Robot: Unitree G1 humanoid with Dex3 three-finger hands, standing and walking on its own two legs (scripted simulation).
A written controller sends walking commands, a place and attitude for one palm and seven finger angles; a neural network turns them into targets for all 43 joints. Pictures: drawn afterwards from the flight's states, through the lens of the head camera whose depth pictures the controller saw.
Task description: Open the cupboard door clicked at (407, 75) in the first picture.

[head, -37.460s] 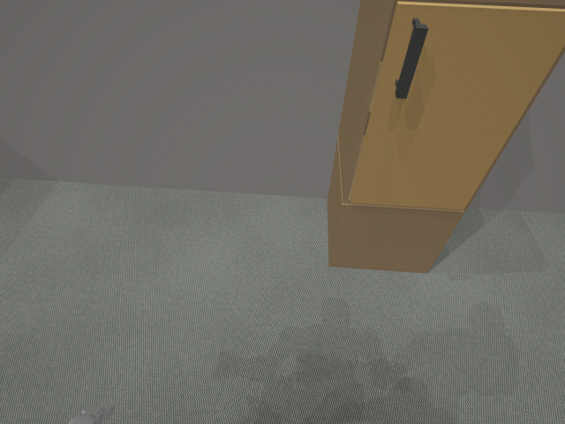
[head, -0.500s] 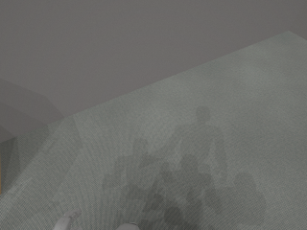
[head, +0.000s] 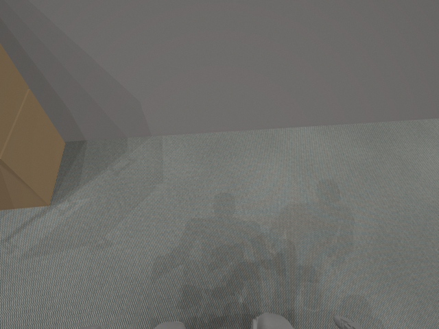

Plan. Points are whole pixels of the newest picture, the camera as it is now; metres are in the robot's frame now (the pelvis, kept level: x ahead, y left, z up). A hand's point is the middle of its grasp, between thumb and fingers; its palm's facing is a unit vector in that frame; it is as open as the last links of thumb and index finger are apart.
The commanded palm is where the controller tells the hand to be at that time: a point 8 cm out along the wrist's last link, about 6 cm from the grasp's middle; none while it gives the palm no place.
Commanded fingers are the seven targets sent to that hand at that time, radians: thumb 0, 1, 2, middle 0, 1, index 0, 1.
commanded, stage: turn to face it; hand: left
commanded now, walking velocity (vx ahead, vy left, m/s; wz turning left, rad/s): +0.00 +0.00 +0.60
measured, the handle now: out of the picture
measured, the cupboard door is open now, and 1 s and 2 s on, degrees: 45 45 45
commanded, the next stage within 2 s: take the last steps up to it in 1.34 s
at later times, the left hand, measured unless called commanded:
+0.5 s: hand out of the picture +0.02 +0.16 -0.15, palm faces +0.31 -0.92 -0.22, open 7.4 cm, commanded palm none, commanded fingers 0.00 0.90 0.90 -0.20 -0.30 -0.20 -0.30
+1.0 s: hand out of the picture +0.00 +0.21 -0.14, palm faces +0.55 -0.78 -0.29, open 7.4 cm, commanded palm none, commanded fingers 0.00 0.90 0.90 -0.20 -0.30 -0.20 -0.30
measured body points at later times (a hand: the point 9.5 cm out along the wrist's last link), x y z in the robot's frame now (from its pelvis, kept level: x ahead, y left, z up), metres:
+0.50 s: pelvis +0.01 -0.04 +0.01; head +0.07 -0.02 +0.45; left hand +0.01 +0.21 -0.14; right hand +0.17 -0.27 -0.14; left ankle -0.03 +0.09 -0.69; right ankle +0.02 -0.16 -0.73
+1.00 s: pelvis +0.02 -0.04 +0.00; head +0.06 -0.03 +0.45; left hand -0.03 +0.25 -0.12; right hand +0.21 -0.22 -0.15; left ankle -0.02 +0.08 -0.73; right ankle +0.09 -0.15 -0.73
